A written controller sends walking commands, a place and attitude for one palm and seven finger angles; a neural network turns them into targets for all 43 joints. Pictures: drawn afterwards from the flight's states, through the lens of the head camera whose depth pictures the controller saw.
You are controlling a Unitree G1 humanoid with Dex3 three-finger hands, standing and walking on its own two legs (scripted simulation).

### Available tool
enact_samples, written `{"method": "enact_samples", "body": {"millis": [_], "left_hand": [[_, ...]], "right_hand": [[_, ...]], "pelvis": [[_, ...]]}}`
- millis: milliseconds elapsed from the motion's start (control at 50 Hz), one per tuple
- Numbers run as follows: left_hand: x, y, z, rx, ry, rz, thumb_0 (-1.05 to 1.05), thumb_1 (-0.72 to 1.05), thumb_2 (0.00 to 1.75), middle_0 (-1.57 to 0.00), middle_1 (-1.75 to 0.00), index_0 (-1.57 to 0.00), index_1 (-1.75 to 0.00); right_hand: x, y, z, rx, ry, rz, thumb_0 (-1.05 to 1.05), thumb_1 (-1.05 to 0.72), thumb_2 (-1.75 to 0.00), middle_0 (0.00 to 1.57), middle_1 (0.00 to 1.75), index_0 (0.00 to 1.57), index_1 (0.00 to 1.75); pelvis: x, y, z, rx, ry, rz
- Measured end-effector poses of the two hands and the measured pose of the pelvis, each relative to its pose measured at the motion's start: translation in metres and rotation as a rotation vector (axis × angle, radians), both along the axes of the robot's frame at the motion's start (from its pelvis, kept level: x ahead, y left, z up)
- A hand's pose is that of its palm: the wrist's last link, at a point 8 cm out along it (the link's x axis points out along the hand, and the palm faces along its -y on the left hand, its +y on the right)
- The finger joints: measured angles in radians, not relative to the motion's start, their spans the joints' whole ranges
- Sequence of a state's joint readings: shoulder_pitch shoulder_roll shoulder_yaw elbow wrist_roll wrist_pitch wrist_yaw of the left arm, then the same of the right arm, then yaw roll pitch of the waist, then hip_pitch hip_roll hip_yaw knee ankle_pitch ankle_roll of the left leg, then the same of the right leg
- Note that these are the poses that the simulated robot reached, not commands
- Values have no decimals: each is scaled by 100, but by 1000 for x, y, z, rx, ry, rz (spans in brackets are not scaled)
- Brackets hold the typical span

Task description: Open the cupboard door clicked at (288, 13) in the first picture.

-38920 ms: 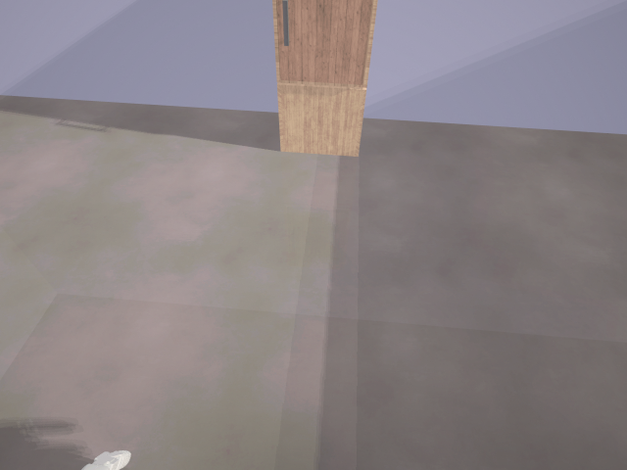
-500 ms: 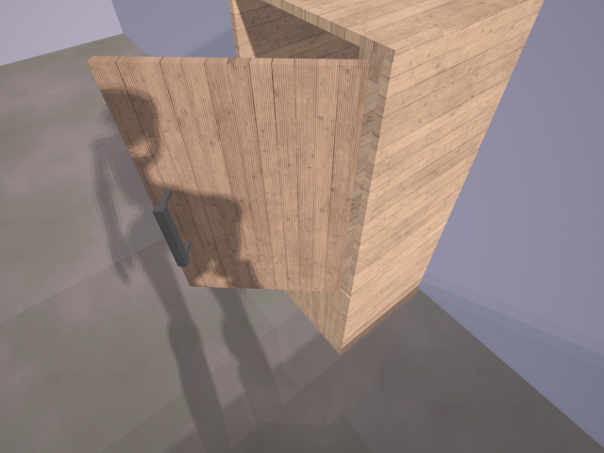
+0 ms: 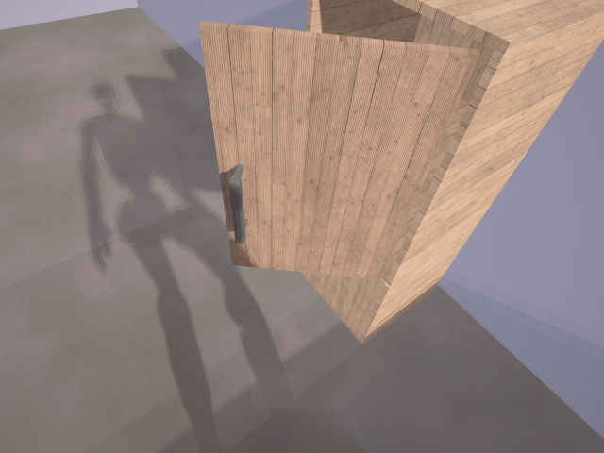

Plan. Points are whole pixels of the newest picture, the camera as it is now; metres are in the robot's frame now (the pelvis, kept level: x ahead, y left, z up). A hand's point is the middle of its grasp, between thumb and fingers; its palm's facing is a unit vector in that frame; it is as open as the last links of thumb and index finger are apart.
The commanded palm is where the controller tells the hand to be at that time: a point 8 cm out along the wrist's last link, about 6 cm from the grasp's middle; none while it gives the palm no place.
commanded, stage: come to a stop and stand still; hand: left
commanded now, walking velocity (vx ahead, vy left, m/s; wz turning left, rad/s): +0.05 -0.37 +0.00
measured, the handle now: (240, 205) +0.56 +0.17 -0.07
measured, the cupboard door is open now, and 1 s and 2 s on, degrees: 49 49 49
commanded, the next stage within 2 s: look again from close up in 0.98 s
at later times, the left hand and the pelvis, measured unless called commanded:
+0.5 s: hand out of the picture +0.09 +0.14 -0.16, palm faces -0.06 -0.98 -0.19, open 7.3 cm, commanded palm none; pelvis -0.01 -0.03 +0.00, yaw -2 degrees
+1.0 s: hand out of the picture -0.04 +0.09 -0.16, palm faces +0.02 -0.99 -0.16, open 7.3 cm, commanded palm none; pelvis -0.01 -0.07 +0.01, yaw -1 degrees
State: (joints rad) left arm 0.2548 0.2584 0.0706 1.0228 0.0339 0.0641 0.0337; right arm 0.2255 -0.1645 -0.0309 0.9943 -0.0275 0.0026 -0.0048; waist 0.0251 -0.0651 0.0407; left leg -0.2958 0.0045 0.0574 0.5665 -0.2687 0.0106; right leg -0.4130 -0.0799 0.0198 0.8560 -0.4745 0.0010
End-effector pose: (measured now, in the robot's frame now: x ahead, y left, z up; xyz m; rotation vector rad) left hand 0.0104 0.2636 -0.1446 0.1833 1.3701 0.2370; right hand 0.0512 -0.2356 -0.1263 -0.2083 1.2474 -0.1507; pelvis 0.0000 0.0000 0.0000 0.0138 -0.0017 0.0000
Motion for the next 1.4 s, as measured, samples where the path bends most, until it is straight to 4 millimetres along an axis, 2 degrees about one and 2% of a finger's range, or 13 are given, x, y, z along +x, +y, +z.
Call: {"method": "enact_samples", "body": {"millis": [100, 240, 380, 500, 560, 620, 720, 760, 940, 1040, 1160, 1280, 1400], "left_hand": [[18, 8, 8, -40, -44, -28, 0, 91, 90, -19, -30, -19, -30], [36, -11, 6, -106, -20, -92, 0, 91, 90, -19, -30, -19, -30], [60, -42, 8, -123, -54, -149, 0, 93, 90, -19, -30, -20, -30], [72, -74, 11, -82, -147, -162, 0, 92, 90, -19, -30, -20, -30], [66, -84, 19, -64, -169, -140, -1, 93, 90, -20, -30, -20, -30], [57, -88, 22, -50, -175, -117, -1, 94, 90, -20, -30, -20, -30], [34, -93, 9, -62, -125, -78, -1, 94, 90, -20, -30, -20, -30], [21, -95, 7, -64, -94, -58, -1, 95, 90, -20, -30, -20, -30], [-41, -120, 11, -106, 74, -28, 0, 93, 90, -19, -30, -20, -30], [-62, -133, 13, -121, 127, -11, 0, 92, 90, -20, -30, -20, -30], [-60, -132, 14, -95, 94, -19, 0, 91, 90, -20, -30, -20, -30], [-40, -104, 7, -46, -8, -12, 0, 91, 90, -20, -30, -20, -30], [-14, -79, 5, -46, -89, -48, 0, 91, 90, -20, -30, -20, -30]], "right_hand": [[-29, 26, 9, 3, 65, -30, 1, -93, -90, 20, 30, 20, 30], [-74, 37, 14, -3, 142, -112, 1, -92, -90, 20, 30, 21, 30], [-124, 22, 13, 11, 245, -182, 0, -90, -90, 20, 30, 21, 30], [-148, -10, -9, 54, 299, -207, 0, -90, -90, 20, 30, 20, 30], [-139, -22, -13, 68, 292, -191, 0, -90, -90, 20, 30, 20, 30], [-118, -31, -14, 72, 243, -163, 1, -90, -90, 20, 30, 20, 30], [-76, -35, -17, 66, 132, -121, 0, -91, -90, 20, 30, 20, 30], [-66, -39, -13, 47, 121, -99, 1, -93, -90, 20, 30, 20, 30], [-45, -56, -8, 42, 97, -65, 1, -94, -90, 20, 30, 20, 30], [-46, -60, -9, 49, 116, -57, 1, -93, -90, 20, 30, 20, 30], [-45, -66, -12, 49, 101, -41, 1, -92, -90, 20, 30, 20, 30], [-27, -70, -12, 8, 25, -52, 1, -91, -90, 20, 30, 20, 30], [-9, -54, 3, -7, -75, -41, 1, -91, -90, 20, 30, 20, 30]], "pelvis": [[5, 14, 12, -21, 21, 2], [3, 17, 16, -31, 46, -24], [-8, 1, 16, -37, 50, -34], [-15, -29, 4, -7, 37, -29], [-13, -39, 6, -16, 21, -17], [-11, -47, 8, -16, 9, -14], [-9, -55, 4, -27, -10, -15], [-8, -59, 6, -15, -18, -20], [-9, -68, 12, -4, -18, -27], [-8, -73, 13, -1, -15, -24], [-10, -75, 9, -14, -7, -3], [-9, -65, 2, -38, -24, 1], [-13, -50, 4, -26, -42, -18]]}}
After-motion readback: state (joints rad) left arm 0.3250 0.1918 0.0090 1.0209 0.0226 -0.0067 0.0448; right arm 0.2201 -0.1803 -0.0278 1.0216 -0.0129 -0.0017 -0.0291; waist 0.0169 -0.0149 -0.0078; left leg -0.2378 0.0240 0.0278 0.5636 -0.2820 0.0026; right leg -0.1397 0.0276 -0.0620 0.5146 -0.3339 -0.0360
